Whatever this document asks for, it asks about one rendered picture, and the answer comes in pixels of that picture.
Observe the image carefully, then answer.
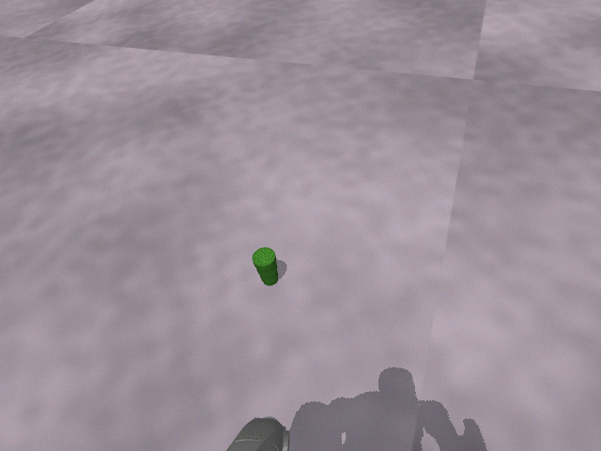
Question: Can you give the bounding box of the cup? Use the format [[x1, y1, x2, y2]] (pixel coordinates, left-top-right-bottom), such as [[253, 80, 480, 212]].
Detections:
[[253, 247, 278, 286]]

